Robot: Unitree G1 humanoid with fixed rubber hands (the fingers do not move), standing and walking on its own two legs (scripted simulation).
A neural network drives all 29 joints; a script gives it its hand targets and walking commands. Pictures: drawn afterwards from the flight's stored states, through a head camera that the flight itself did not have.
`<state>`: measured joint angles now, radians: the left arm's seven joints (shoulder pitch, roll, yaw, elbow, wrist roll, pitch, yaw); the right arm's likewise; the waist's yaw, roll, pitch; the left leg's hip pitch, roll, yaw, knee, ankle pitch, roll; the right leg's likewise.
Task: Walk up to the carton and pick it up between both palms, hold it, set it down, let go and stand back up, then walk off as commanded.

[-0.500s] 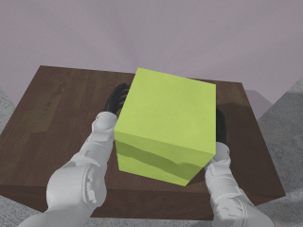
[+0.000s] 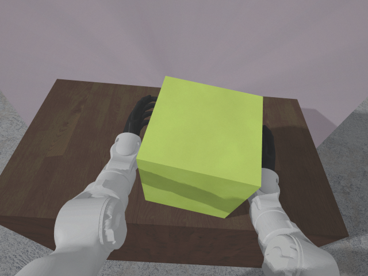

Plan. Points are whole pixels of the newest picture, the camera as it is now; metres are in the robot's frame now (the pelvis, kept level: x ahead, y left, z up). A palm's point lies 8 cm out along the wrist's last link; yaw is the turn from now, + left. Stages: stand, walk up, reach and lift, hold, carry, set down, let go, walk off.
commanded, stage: reach and lift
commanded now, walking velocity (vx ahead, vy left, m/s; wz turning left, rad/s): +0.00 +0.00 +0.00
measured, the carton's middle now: (197, 153) +0.40 -0.01 +0.02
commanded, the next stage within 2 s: none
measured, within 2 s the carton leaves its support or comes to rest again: neither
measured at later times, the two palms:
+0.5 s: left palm (128, 115) +0.43 +0.14 +0.11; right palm (271, 139) +0.38 -0.16 +0.10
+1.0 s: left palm (116, 110) +0.38 +0.15 +0.17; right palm (285, 128) +0.37 -0.15 +0.16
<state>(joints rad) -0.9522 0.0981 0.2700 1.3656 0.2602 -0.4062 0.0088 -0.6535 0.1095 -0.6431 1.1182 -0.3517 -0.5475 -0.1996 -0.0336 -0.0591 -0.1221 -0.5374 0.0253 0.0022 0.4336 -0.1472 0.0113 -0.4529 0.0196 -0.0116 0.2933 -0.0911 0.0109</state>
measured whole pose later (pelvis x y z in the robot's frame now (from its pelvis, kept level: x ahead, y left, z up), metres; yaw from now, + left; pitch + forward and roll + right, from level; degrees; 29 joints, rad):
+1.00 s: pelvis -0.01 +0.00 +0.01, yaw +1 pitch -4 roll -1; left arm -0.80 0.01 0.29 0.69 0.23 0.33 0.04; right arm -0.70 -0.01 -0.25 0.81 0.01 0.09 -0.15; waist -0.03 -0.07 -0.02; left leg -0.16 0.01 0.01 0.37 -0.14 0.01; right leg -0.11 0.00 0.00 0.31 -0.13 0.01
